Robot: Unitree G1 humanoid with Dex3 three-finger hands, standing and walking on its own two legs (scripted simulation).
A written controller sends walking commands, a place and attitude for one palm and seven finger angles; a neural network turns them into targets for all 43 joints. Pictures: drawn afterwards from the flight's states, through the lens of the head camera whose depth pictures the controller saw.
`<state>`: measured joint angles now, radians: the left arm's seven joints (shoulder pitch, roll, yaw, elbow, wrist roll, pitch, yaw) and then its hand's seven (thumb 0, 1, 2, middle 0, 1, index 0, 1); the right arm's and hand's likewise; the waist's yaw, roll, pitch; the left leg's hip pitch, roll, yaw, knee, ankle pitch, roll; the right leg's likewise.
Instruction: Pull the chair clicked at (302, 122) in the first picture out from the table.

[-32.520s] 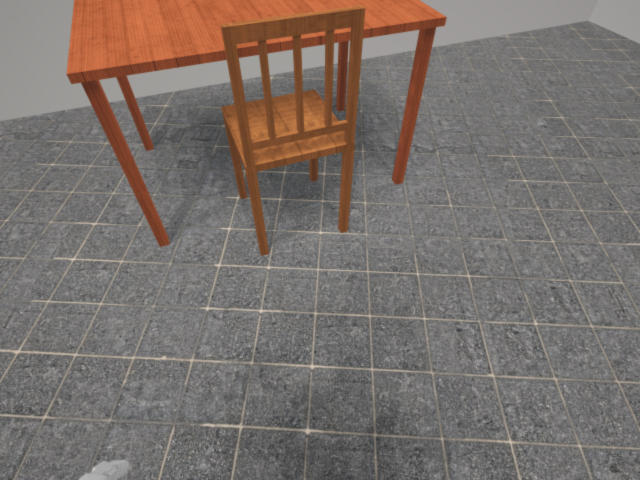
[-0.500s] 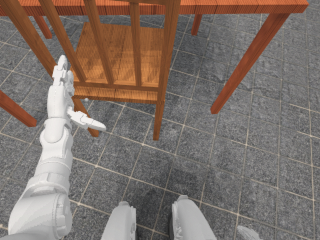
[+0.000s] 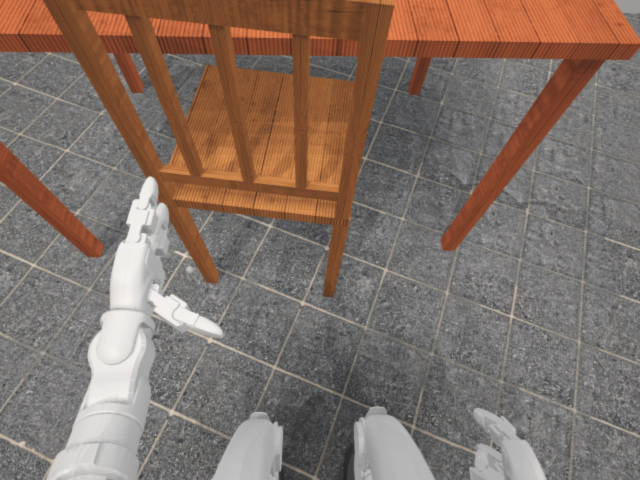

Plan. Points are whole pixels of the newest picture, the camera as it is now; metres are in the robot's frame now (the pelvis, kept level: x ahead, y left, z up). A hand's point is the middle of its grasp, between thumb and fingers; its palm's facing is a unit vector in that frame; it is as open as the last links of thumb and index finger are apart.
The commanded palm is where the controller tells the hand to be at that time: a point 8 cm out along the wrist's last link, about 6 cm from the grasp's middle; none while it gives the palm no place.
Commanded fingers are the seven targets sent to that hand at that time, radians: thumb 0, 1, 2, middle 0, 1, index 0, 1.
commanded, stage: draw the fingers out of the gap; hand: left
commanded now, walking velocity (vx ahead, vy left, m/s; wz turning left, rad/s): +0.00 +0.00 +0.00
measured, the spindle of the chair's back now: (237, 116) +0.60 +0.13 +0.03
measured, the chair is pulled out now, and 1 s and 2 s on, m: -0.08 -0.08 -0.08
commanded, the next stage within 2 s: aim the fingers beside a spindle in 0.16 s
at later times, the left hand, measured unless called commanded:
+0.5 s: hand (182, 315) +0.30 +0.17 +0.01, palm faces +0.00 -1.00 -0.03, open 17.5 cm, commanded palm +0.29 +0.22 +0.01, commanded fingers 0.00 -0.53 0.25 -0.03 -0.04 -0.03 -0.04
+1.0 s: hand (196, 294) +0.33 +0.15 +0.01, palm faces +0.01 -1.00 -0.04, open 17.0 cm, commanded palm +0.31 +0.21 +0.02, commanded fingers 0.00 -0.50 0.30 -0.06 -0.08 -0.06 -0.08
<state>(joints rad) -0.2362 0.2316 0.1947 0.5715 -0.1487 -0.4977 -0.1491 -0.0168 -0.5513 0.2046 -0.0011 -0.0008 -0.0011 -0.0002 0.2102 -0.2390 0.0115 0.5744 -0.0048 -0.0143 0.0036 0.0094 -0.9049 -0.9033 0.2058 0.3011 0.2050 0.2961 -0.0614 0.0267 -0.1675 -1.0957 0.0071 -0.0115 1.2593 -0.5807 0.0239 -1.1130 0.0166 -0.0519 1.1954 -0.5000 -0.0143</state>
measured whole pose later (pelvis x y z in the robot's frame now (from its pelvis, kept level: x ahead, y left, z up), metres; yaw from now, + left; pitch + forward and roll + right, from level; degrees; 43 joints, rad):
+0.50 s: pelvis -0.01 -0.01 -0.01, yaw +2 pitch +23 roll -3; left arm -0.05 0.21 0.13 0.33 -0.19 -0.47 -0.18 -0.02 -0.55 0.22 -0.01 -0.01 -0.01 -0.01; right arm 0.17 -0.23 0.02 0.56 -0.01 -0.09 -0.03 0.01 -0.90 -0.90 0.21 0.30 0.21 0.30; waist -0.02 0.03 -0.17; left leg -1.14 0.00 -0.05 1.33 -0.59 0.01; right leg -1.14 0.00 -0.09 1.26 -0.52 -0.03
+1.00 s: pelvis +0.00 -0.01 +0.00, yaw +1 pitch +23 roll -2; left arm -0.09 0.20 0.13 0.38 -0.17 -0.45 -0.13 -0.02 -0.50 0.30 -0.05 -0.08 -0.05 -0.07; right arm 0.23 -0.24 0.02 0.58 0.00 -0.08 -0.02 0.01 -0.90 -0.90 0.21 0.30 0.21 0.30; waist -0.05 0.03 -0.18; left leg -1.10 0.00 -0.03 1.28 -0.58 0.01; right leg -1.11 0.01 -0.07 1.22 -0.51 -0.03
